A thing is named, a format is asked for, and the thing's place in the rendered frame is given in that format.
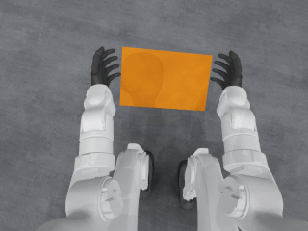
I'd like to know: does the left robot foot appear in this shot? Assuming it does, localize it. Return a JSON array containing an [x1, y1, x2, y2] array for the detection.
[[139, 150, 154, 199]]

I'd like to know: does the left robot forearm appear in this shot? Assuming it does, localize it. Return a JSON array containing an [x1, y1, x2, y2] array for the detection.
[[65, 84, 116, 212]]

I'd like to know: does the carton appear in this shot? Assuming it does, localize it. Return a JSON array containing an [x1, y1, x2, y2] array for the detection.
[[119, 46, 213, 111]]

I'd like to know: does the robot left hand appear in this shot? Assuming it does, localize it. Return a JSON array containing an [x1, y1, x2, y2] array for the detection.
[[90, 46, 121, 87]]

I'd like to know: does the robot right hand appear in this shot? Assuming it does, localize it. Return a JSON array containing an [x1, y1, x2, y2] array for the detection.
[[210, 50, 243, 90]]

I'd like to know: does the right robot forearm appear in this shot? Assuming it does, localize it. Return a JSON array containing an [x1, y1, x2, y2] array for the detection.
[[217, 86, 283, 202]]

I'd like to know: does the robot right upper arm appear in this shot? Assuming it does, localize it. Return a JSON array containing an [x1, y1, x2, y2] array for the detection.
[[218, 173, 308, 231]]

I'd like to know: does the robot left upper arm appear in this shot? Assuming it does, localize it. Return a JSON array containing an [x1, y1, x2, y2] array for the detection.
[[35, 176, 123, 231]]

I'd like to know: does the robot foot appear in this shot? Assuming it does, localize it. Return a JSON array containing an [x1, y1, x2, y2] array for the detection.
[[139, 150, 154, 199], [177, 160, 193, 210]]

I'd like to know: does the right robot foot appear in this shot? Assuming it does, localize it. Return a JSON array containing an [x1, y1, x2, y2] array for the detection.
[[177, 160, 193, 210]]

